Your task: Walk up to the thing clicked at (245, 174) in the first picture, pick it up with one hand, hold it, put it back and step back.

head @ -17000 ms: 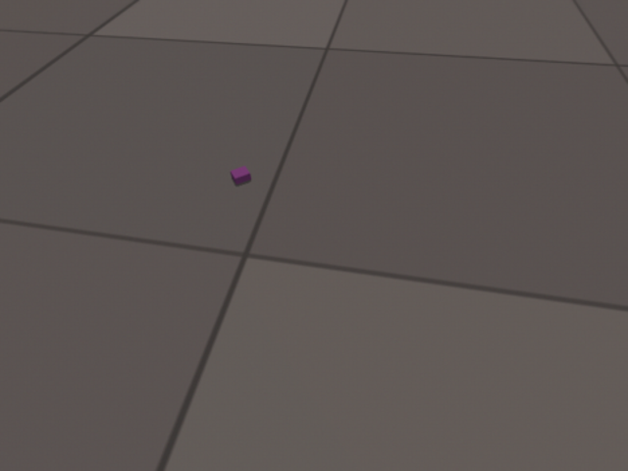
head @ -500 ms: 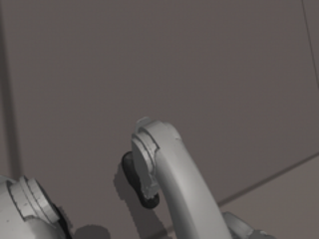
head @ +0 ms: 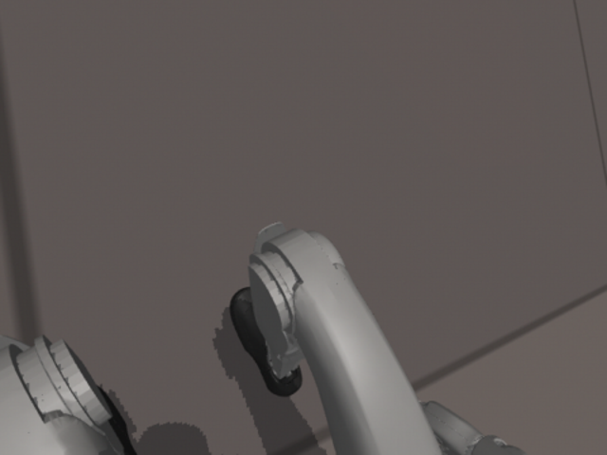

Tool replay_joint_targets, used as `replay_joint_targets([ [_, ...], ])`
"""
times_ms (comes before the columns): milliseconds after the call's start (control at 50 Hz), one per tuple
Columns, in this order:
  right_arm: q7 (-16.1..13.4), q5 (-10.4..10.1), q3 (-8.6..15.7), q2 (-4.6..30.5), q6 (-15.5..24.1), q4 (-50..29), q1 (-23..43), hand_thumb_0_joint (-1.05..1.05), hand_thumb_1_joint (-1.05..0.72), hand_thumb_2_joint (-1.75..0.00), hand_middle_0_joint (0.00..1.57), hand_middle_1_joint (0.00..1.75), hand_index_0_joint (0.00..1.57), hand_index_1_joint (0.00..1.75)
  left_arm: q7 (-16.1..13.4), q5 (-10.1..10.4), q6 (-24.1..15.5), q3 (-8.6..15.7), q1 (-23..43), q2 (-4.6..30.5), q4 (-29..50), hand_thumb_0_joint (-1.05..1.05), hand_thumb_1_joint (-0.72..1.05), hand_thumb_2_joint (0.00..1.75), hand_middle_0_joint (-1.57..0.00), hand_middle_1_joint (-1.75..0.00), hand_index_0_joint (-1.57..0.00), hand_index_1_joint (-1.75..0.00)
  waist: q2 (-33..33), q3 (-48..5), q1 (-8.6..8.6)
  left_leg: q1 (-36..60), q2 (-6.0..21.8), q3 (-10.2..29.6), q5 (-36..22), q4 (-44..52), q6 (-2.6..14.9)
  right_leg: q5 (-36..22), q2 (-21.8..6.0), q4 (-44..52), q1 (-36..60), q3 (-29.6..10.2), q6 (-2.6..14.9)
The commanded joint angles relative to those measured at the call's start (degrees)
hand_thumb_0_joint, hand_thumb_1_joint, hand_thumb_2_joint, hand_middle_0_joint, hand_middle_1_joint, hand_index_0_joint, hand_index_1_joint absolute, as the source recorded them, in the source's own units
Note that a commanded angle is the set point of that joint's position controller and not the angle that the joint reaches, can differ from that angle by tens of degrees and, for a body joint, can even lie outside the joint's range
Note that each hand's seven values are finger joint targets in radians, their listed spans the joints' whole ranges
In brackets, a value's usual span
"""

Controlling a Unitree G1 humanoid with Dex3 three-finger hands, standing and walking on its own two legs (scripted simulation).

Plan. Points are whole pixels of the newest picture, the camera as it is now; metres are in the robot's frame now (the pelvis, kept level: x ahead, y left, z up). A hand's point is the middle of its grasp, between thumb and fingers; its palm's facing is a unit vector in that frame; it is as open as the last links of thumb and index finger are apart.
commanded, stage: close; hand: left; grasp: from above
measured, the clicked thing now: out of the picture +0.45 +0.36 -0.30
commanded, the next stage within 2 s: settle in 0.26 s
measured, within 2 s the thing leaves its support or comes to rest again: leaves its support in 0.66 s
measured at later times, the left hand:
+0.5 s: hand out of the picture +0.44 +0.35 -0.26, palm faces -0.34 -0.29 -0.90, open 9.5 cm
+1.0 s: hand out of the picture +0.44 +0.37 -0.19, palm faces -0.30 -0.26 -0.92, open 9.5 cm
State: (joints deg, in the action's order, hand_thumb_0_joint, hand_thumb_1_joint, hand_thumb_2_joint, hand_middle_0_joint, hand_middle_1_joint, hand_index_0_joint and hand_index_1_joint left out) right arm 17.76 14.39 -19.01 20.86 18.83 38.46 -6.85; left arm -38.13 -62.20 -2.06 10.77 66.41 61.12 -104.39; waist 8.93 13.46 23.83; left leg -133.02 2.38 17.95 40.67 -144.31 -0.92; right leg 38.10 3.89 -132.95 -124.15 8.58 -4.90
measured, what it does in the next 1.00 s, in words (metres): stands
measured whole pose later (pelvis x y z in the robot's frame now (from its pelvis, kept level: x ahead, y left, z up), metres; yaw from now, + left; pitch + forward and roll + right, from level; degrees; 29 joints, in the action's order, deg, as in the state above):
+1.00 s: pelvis +0.00 +0.00 +0.01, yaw +2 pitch +31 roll -14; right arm 17.9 10.5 -11.0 20.0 14.9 41.4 -10.2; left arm -29.3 -59.2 3.8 8.8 60.4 50.0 -91.7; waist 2.1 2.9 19.1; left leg -134.1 2.5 14.5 40.0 -141.4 -0.8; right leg 38.5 2.8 -132.5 -126.4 6.2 -3.9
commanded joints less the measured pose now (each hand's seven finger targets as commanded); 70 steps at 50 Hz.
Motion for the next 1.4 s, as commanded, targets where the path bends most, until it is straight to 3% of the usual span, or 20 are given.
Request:
replay_joint_targets([
  [0,-0.2,-0.4,6.2,20.1,-0.6,1.7,-12.0,0.00,-0.89,-0.90,0.20,0.30,0.20,0.30,-1.8,0.9,0.2,-0.6,12.2,11.2,6.1,0.00,0.53,0.28,-0.94,-0.31,-0.95,-0.30,-33.1,-36.2,3.31,28.9,2.6,-7.1,-13.2,15.5,0.05,-16.2,2.0,10.6,19.7,8.3,5.34],
  [220,-0.4,-0.1,5.1,19.6,-0.6,1.7,-12.0,0.00,-0.89,-0.90,0.20,0.30,0.20,0.30,-1.7,0.4,-0.1,-1.6,13.3,10.3,4.2,0.00,0.72,0.28,-1.09,-0.28,-1.10,-0.27,-32.2,-34.6,4.63,28.4,2.5,-6.8,-11.5,15.6,0.14,-14.6,1.8,10.3,18.0,8.7,5.30],
  [360,-0.8,-0.2,4.6,19.7,-0.4,1.5,-12.0,0.00,-0.91,-0.90,0.20,0.30,0.20,0.30,-1.2,1.0,-0.2,-2.0,11.7,10.6,3.8,0.00,0.77,0.29,-1.18,-0.29,-1.19,-0.28,-30.5,-36.0,4.04,28.6,2.5,-6.9,-13.5,14.9,0.33,-16.4,1.9,10.9,20.2,8.4,4.99],
  [560,-1.1,-0.6,5.4,19.6,-1.3,1.8,-12.7,0.00,-0.90,-0.90,0.20,0.30,0.20,0.30,0.4,1.1,0.5,-1.3,13.6,12.3,8.4,0.00,0.94,0.42,-1.33,-0.28,-1.33,-0.29,-34.6,-38.3,3.23,30.1,2.4,-7.5,-13.0,15.7,0.13,-15.8,1.8,10.7,20.0,8.2,5.49],
  [720,-0.6,-1.6,8.7,18.7,-1.9,2.6,-13.4,0.00,-0.90,-0.90,0.20,0.30,0.20,0.30,1.2,0.8,2.1,-0.2,12.1,10.0,16.1,0.00,0.98,0.41,-1.37,-0.26,-1.36,-0.27,-37.9,-42.5,-0.07,31.5,2.0,-8.8,-13.8,17.0,-0.13,-15.8,1.9,10.6,17.9,7.3,6.08],
  [820,-0.2,-3.0,11.1,17.5,-2.9,2.0,-12.4,0.00,-0.90,-0.90,0.20,0.30,0.20,0.30,3.4,2.3,4.4,-1.1,11.6,4.7,22.1,0.00,0.99,0.38,-1.38,-0.24,-1.37,-0.25,-40.3,-47.3,-2.56,33.9,1.8,-8.9,-14.5,19.2,-0.59,-15.8,1.6,10.4,15.7,6.7,6.59],
  [860,-0.1,-3.6,12.2,17.1,-3.4,3.6,-14.3,0.00,-0.90,-0.90,0.20,0.30,0.20,0.30,5.0,2.4,5.6,-2.4,7.9,1.6,17.8,0.00,0.97,0.38,-1.36,-0.23,-1.35,-0.24,-35.5,-45.0,-2.22,29.9,1.5,-9.8,-14.2,18.3,0.19,-16.0,1.9,10.9,15.1,6.1,6.40],
  [900,-0.1,-4.0,13.1,17.3,-4.1,4.9,-16.3,0.00,-0.89,-0.90,0.20,0.30,0.20,0.30,6.2,2.5,6.2,-0.1,7.2,3.0,18.5,0.00,0.97,0.37,-1.34,-0.24,-1.34,-0.24,-34.3,-46.7,-2.95,28.9,1.3,-9.9,-15.0,18.2,0.45,-16.8,1.5,10.9,15.6,5.7,6.21],
  [940,0.1,-4.6,13.7,16.1,-4.5,4.1,-16.2,0.00,-0.89,-0.90,0.20,0.30,0.20,0.30,8.4,3.6,6.1,-3.9,9.2,-3.1,20.6,0.00,0.96,0.37,-1.35,-0.24,-1.35,-0.25,-32.4,-45.5,-2.06,27.7,1.0,-10.4,-13.6,18.1,0.93,-15.5,1.4,11.6,14.8,5.0,6.24],
  [980,-0.2,-5.0,13.9,15.8,-4.7,2.8,-15.1,0.00,-0.89,-0.90,0.20,0.30,0.20,0.30,9.3,3.4,5.6,-3.7,13.2,-1.8,25.2,0.00,0.96,0.39,-1.35,-0.27,-1.34,-0.28,-31.6,-45.9,-2.89,26.9,0.8,-10.1,-11.1,18.9,1.10,-13.1,1.2,11.7,13.6,4.7,6.37],
  [1000,-0.4,-5.1,14.2,15.8,-5.0,4.4,-16.1,0.00,-0.90,-0.90,0.20,0.30,0.20,0.30,9.8,3.3,5.9,-3.9,9.8,-2.6,19.1,0.00,0.95,0.39,-1.34,-0.28,-1.33,-0.28,-30.1,-44.0,-2.74,25.8,0.7,-10.4,-9.2,19.1,1.18,-11.4,1.3,12.1,13.2,4.4,6.34],
  [1020,-0.6,-5.2,14.3,15.8,-5.2,4.6,-17.0,0.00,-0.89,-0.90,0.20,0.30,0.20,0.30,10.1,3.2,5.5,-2.6,11.9,-0.9,22.7,0.00,0.95,0.41,-1.34,-0.28,-1.33,-0.29,-30.4,-44.6,-3.03,25.9,0.5,-10.3,-8.3,19.3,1.24,-10.3,0.9,11.9,12.5,4.2,6.34],
  [1060,-1.0,-5.3,14.6,14.9,-5.6,4.7,-16.9,0.00,-0.89,-0.90,0.20,0.30,0.20,0.30,11.0,2.9,5.3,-4.1,12.1,-3.5,22.1,0.00,0.94,0.42,-1.34,-0.27,-1.33,-0.28,-29.9,-45.2,-2.89,27.5,0.5,-10.5,-7.5,19.5,1.04,-9.3,0.8,12.2,12.0,3.8,6.44],
  [1120,-1.9,-5.6,15.1,14.5,-6.2,4.0,-15.7,0.00,-0.89,-0.90,0.20,0.30,0.20,0.30,11.1,2.5,4.7,-3.4,14.2,-1.3,24.2,0.00,0.94,0.42,-1.33,-0.29,-1.32,-0.30,-29.7,-46.4,-4.52,26.8,0.0,-11.4,-5.9,20.0,1.14,-6.8,0.8,12.7,12.5,2.9,6.60],
  [1180,-2.5,-5.7,15.4,13.7,-6.9,3.1,-15.1,0.00,-0.89,-0.90,0.20,0.30,0.20,0.30,11.8,2.0,4.5,-3.4,14.2,-2.1,25.4,0.00,0.91,0.44,-1.33,-0.27,-1.31,-0.29,-29.5,-49.3,-5.02,27.4,-0.3,-12.5,-7.9,19.7,1.20,-8.5,0.7,12.6,13.8,2.4,6.62],
  [1220,-3.0,-6.0,15.7,13.1,-7.7,3.1,-15.1,0.00,-0.89,-0.90,0.20,0.30,0.20,0.30,11.7,1.8,4.4,-1.5,13.3,0.0,27.6,0.00,0.92,0.44,-1.33,-0.27,-1.31,-0.29,-30.2,-52.8,-7.42,28.1,-0.4,-13.2,-9.9,19.9,1.13,-9.7,0.6,12.6,15.8,1.8,6.74],
  [1260,-3.1,-6.3,15.9,12.7,-8.3,3.1,-15.2,0.00,-0.89,-0.90,0.20,0.30,0.20,0.30,11.6,1.9,4.9,-0.8,12.4,-0.4,29.1,0.00,0.93,0.46,-1.34,-0.26,-1.32,-0.28,-31.4,-56.7,-8.11,30.2,-0.3,-13.6,-13.3,19.2,1.21,-13.2,0.3,12.0,16.5,1.7,6.62],
  [1280,-3.2,-6.3,15.9,12.3,-8.7,3.2,-15.4,0.00,-0.89,-0.90,0.20,0.30,0.20,0.30,11.7,1.8,5.3,-1.7,12.0,-2.3,27.7,0.00,0.92,0.48,-1.34,-0.27,-1.32,-0.30,-30.2,-55.6,-7.36,29.0,-0.3,-13.8,-13.5,19.3,1.37,-13.6,0.4,12.3,16.8,1.5,6.54],
  [1320,-3.5,-6.3,16.3,12.3,-9.5,3.4,-16.1,0.00,-0.92,-0.91,0.20,0.30,0.20,0.30,11.8,1.9,5.8,-1.0,12.7,-1.5,27.6,0.00,0.97,0.38,-1.34,-0.31,-1.36,-0.30,-27.9,-54.9,-7.02,27.3,-0.5,-14.3,-13.6,19.1,1.78,-14.1,0.3,13.2,17.9,1.3,6.26],
  [1380,-3.9,-6.6,17.3,11.6,-10.2,3.2,-15.6,0.00,-0.87,-0.89,0.20,0.30,0.20,0.30,13.1,3.7,6.4,-0.8,11.8,-2.6,27.4,0.00,0.85,0.41,-1.24,-0.25,-1.25,-0.26,-27.7,-55.3,-8.45,26.8,-0.6,-14.6,-12.3,20.1,1.79,-12.0,0.2,13.7,17.3,0.8,6.46],
])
